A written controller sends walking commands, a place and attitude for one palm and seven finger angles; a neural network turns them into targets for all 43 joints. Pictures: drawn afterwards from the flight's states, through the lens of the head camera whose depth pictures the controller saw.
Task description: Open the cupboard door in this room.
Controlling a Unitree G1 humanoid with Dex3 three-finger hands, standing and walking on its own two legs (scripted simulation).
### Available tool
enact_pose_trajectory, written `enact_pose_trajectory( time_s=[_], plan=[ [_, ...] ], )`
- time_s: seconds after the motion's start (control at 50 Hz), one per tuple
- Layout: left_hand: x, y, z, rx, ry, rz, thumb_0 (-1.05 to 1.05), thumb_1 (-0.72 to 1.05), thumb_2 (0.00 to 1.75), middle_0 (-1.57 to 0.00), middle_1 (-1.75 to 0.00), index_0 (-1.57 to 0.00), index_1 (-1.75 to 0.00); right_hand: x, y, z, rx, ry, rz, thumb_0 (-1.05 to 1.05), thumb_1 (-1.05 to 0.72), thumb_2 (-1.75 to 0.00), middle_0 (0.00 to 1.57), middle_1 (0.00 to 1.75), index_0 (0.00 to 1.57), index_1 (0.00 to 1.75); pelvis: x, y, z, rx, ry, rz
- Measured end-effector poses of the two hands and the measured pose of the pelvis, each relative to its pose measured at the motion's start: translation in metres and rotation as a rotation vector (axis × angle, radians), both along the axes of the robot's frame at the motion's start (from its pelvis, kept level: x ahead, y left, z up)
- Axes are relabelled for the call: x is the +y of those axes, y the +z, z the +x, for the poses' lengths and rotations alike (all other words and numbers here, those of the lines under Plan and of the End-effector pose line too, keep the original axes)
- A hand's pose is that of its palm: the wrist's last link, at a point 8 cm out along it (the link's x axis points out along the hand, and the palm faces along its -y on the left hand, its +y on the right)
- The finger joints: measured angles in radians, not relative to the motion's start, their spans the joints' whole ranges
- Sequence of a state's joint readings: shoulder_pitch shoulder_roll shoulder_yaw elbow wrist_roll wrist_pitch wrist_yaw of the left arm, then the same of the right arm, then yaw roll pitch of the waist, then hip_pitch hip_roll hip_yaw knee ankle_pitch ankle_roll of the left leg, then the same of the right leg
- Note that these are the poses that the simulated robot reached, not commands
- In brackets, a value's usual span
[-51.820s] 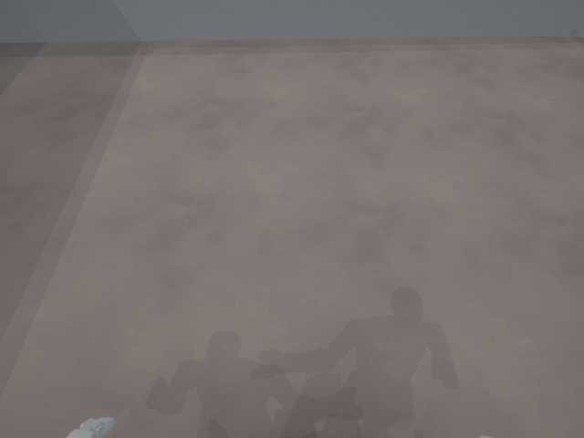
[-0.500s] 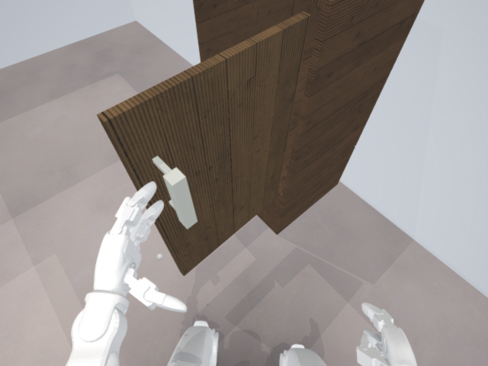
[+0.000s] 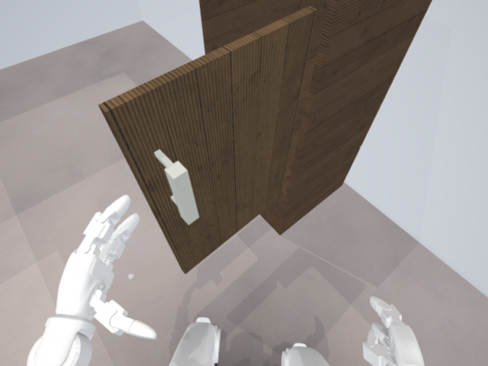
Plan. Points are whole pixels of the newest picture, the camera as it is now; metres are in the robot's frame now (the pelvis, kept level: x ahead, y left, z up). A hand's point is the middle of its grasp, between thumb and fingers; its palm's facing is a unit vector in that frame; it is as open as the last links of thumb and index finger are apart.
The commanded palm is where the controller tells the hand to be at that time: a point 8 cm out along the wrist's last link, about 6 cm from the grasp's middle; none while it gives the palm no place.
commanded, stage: draw the hand back to the body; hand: left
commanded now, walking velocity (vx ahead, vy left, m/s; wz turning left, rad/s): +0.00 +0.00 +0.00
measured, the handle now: (176, 188) +0.38 +0.15 +0.06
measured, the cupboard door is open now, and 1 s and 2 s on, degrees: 92 92 92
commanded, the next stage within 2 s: step back with the hand held close in 1.54 s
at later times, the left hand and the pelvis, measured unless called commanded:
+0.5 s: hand (67, 268) +0.21 +0.22 +0.14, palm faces +0.04 -0.99 -0.12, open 16.1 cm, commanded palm +0.19 +0.27 +0.16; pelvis +0.01 +0.01 +0.05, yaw +1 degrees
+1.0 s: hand out of the picture +0.24 +0.27 +0.23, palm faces +0.40 -0.82 -0.40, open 11.0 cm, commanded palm +0.19 +0.31 +0.25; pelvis +0.05 +0.02 +0.11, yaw +0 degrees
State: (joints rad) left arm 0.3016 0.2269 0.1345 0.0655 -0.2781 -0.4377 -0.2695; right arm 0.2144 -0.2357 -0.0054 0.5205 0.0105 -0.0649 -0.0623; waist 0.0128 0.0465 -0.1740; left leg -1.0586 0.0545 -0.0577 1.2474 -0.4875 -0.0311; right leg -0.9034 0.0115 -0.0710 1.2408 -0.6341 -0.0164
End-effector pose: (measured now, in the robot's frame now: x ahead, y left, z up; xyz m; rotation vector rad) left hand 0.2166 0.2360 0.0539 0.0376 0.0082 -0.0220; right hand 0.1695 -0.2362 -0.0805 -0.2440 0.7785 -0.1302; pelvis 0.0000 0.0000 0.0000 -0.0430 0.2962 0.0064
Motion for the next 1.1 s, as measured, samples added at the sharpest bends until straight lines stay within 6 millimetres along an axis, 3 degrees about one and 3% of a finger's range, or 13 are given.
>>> enact_pose_trajectory(
  time_s=[0.1,0.26,0.48,0.52,0.64,0.78,1.1],
  plan=[
    [0.002,0.018,0.003,-0.022,-0.011,0.008,-0.01,-0.5,0.3,-0.15,-0.3,-0.15,-0.3,0.006,0.005,-0.004,-0.008,-0.018,0.012,0.01,-0.9,-0.9,0.2,0.3,0.2,0.3,0.002,0.004,-0.001,-0.021,0.0,-0.004],
    [0.014,0.058,-0.009,-0.009,0.024,0.033,-0.01,-0.5,0.3,-0.15,-0.3,-0.15,-0.3,0.019,0.034,-0.006,-0.045,-0.027,0.05,0.01,-0.9,-0.9,0.2,0.3,0.2,0.3,0.007,0.03,0.004,-0.073,0.006,-0.003],
    [0.033,0.092,-0.025,-0.032,0.039,0.041,-0.01,-0.47,0.31,-0.15,-0.3,-0.16,-0.3,0.018,0.066,0.009,-0.132,-0.006,0.031,0.01,-0.9,-0.9,0.2,0.3,0.2,0.3,0.01,0.049,0.011,-0.135,0.019,-0.006],
    [0.037,0.099,-0.025,-0.005,0.088,0.124,-0.01,-0.43,0.32,-0.15,-0.3,-0.16,-0.3,0.019,0.072,0.012,-0.135,-0.005,0.02,0.01,-0.9,-0.9,0.2,0.3,0.2,0.3,0.011,0.053,0.012,-0.148,0.015,0.0],
    [0.046,0.121,-0.03,0.088,0.275,0.289,-0.01,-0.28,0.39,-0.16,-0.3,-0.16,-0.3,0.029,0.09,0.023,-0.143,-0.006,0.024,0.01,-0.9,-0.9,0.2,0.3,0.2,0.3,0.014,0.074,0.02,-0.195,0.006,0.015],
    [0.06,0.149,-0.03,0.081,0.39,0.354,-0.01,-0.06,0.49,-0.17,-0.3,-0.18,-0.3,0.039,0.101,0.035,-0.133,0.027,0.034,0.01,-0.9,-0.9,0.2,0.3,0.2,0.3,0.018,0.091,0.031,-0.256,0.006,0.027],
    [0.075,0.212,-0.014,-0.071,0.467,0.417,0.01,0.5,0.72,-0.19,-0.3,-0.2,-0.3,0.036,0.116,0.06,-0.135,0.052,0.044,0.01,-0.9,-0.9,0.2,0.3,0.2,0.3,0.015,0.109,0.05,-0.326,-0.012,0.042]
  ],
)
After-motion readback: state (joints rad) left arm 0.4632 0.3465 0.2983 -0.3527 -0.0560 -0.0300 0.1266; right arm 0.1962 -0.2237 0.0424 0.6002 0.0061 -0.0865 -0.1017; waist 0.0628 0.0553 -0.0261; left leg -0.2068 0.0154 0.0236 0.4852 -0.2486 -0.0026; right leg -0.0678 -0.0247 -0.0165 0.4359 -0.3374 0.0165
